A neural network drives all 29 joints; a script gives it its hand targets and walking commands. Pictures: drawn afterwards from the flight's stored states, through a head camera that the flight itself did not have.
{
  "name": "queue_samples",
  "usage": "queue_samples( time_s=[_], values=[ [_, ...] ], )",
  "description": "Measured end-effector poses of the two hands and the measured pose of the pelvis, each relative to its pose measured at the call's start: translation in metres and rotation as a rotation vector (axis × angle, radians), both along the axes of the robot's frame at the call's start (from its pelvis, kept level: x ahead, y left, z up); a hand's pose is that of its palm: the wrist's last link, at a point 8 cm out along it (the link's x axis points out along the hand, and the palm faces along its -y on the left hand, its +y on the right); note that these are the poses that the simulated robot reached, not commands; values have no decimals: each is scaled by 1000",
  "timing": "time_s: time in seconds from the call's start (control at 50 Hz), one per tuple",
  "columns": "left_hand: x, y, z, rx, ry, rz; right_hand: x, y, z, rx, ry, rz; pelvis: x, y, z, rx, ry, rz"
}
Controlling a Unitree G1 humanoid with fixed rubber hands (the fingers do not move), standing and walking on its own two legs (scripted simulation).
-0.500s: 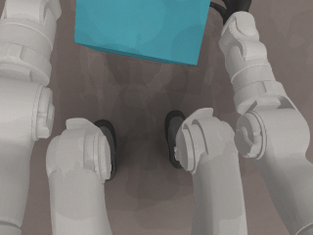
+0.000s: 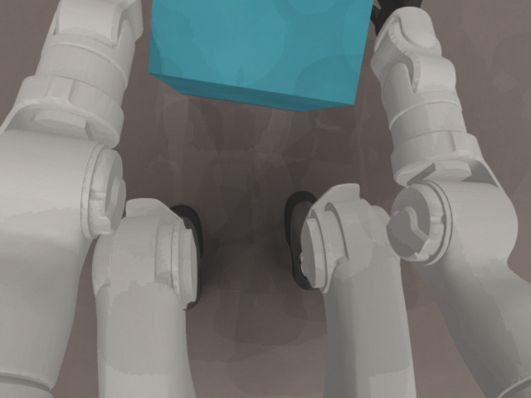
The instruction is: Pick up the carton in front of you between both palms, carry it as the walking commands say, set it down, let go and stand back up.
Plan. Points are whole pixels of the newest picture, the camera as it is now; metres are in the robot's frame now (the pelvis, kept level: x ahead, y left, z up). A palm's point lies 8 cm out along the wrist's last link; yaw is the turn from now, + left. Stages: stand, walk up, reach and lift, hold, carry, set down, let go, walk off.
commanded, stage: reach and lift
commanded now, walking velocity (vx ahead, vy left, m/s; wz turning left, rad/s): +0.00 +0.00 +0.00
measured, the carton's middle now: (257, 20) +0.53 -0.01 -0.24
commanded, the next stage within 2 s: none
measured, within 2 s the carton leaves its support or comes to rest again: neither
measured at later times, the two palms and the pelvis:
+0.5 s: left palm out of the picture +0.51 +0.15 +0.03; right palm out of the picture +0.48 -0.15 +0.03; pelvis -0.01 -0.01 +0.09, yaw +3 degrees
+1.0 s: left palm out of the picture +0.46 +0.15 +0.17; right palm out of the picture +0.46 -0.15 +0.18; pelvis +0.03 -0.01 +0.21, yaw +4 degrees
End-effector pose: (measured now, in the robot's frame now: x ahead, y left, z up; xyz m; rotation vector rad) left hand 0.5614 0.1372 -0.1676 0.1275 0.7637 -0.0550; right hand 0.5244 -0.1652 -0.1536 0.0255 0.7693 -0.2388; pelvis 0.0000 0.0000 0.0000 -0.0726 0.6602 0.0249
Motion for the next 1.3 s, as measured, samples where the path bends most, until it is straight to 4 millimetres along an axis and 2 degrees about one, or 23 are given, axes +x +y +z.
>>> queue_samples(
  time_s=[0.06, 0.12, 0.24, 0.34, 0.44, 0.6, 0.78, 1.3],
  values=[
    [-5, 1, 3, -1, -6, 19, 0, 2, 9, 6, -24, -14, 2, 0, -1, 4, 10, 2],
    [-10, 2, 17, -10, -30, 37, -4, 5, 24, 4, -58, -55, 3, -1, 1, 9, 21, 9],
    [-23, 10, 81, -38, -85, 87, -18, 13, 76, 32, -120, -52, 1, -6, 17, 17, 37, 26],
    [-38, 14, 135, -40, -69, 120, -29, 17, 125, 38, -106, -33, -4, -9, 45, 18, 54, 37],
    [-49, 13, 175, -31, -52, 128, -38, 16, 162, 30, -87, -15, -8, -10, 74, 22, 72, 40],
    [-59, 11, 218, -35, -65, 143, -43, 14, 207, 23, -99, 2, -6, -11, 110, 31, 89, 33],
    [-76, 16, 262, -47, -73, 176, -50, 18, 255, 26, -107, 23, 6, -11, 150, 39, 67, 34],
    [-131, 20, 431, -60, -68, 248, -88, 22, 424, 36, -102, 75, 58, -6, 299, 65, -186, 39]
  ],
)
